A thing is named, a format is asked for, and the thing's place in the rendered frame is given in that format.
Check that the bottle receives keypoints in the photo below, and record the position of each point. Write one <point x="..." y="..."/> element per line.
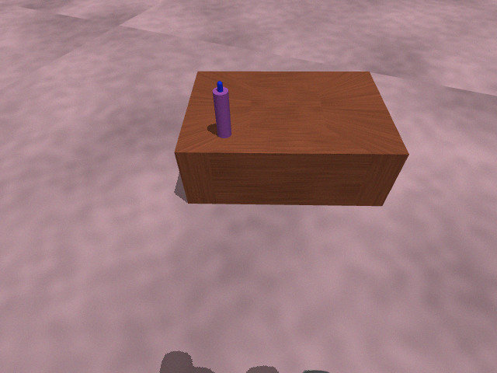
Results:
<point x="222" y="110"/>

